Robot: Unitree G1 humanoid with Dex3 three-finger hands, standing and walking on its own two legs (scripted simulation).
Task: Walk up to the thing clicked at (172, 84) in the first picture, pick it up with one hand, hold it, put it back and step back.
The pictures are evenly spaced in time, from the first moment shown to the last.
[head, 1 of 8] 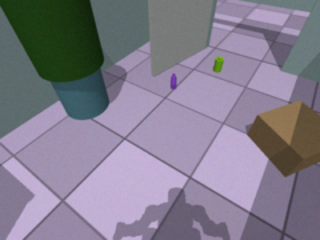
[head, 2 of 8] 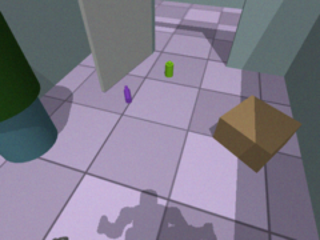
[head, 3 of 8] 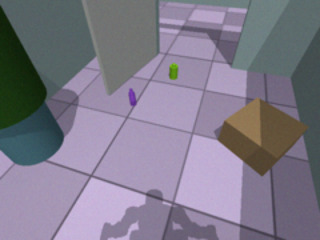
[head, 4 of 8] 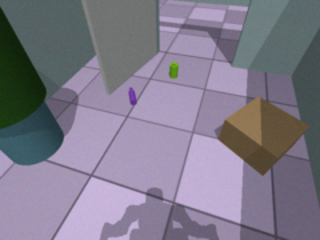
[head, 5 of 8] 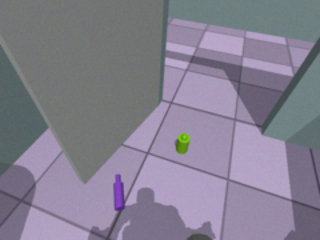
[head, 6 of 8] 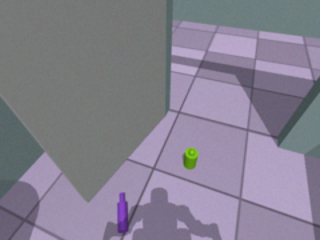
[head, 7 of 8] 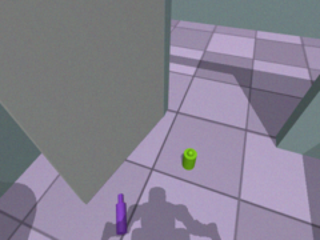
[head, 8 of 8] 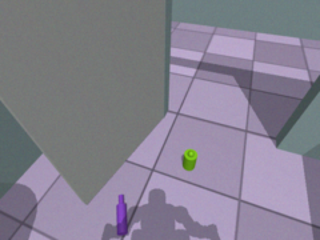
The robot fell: no
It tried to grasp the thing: no
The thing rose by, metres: 0.00
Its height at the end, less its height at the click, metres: +0.00
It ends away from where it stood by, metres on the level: 0.00
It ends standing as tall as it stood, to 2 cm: yes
